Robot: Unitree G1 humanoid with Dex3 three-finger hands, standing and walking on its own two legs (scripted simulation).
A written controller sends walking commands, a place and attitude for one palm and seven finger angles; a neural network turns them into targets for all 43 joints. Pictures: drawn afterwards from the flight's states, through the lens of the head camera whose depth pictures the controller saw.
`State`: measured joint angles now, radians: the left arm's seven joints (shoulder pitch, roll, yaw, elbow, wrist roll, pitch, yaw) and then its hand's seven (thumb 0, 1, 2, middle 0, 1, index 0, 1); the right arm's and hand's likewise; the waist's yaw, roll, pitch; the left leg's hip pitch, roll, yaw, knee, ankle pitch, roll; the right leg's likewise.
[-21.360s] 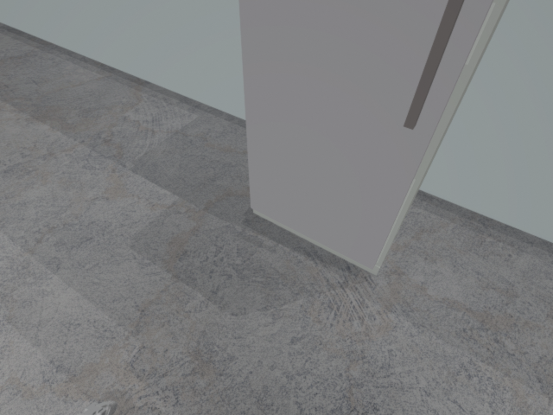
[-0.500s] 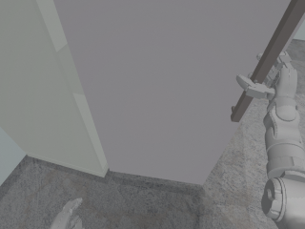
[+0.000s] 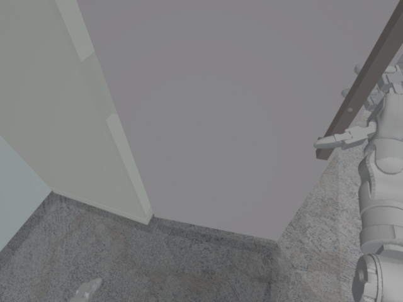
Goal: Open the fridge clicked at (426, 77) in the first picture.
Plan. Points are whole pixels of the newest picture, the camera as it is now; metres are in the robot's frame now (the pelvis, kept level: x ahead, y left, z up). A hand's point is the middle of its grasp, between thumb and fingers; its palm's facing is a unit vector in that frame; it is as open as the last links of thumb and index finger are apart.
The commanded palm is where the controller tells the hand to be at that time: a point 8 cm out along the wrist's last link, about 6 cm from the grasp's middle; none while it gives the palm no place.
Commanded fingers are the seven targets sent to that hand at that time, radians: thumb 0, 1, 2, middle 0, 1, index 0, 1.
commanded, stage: slip the hand off the handle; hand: right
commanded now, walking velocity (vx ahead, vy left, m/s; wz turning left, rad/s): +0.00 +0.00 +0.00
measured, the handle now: (360, 79) +0.48 -0.23 +0.22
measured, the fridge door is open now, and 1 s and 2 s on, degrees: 83 81 81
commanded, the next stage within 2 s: draw the hand back to the body in 1.24 s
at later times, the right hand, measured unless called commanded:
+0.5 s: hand (399, 122) +0.41 -0.29 +0.19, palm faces +0.30 +0.95 -0.12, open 14.7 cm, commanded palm +0.37 -0.33 +0.19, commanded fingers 0.00 0.55 -0.20 0.25 1.15 0.25 1.15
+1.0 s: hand out of the picture +0.32 -0.29 +0.19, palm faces +0.34 +0.93 -0.12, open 14.7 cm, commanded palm +0.29 -0.32 +0.19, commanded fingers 0.00 0.55 -0.20 0.25 1.15 0.25 1.15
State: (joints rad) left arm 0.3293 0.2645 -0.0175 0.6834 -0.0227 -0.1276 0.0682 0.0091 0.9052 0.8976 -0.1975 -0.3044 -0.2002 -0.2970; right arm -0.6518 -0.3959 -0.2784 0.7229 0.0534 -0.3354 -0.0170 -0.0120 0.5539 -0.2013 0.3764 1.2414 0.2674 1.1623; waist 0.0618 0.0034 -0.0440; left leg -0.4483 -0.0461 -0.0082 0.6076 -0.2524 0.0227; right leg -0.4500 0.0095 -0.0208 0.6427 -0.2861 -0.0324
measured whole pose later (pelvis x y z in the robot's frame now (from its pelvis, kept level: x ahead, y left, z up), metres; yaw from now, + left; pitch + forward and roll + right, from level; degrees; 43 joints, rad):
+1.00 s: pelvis +0.02 +0.01 +0.00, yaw -2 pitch +2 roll +1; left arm 0.26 0.26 -0.04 0.64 -0.04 -0.12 0.11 0.01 0.90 0.90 -0.20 -0.30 -0.20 -0.30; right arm -0.20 -0.42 -0.42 0.24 0.21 -0.15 0.16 -0.01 0.56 -0.20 0.26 1.15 0.26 1.15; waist -0.04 -0.02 -0.07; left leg -0.34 -0.04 0.03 0.60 -0.30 0.04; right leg -0.36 0.02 0.02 0.64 -0.32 -0.02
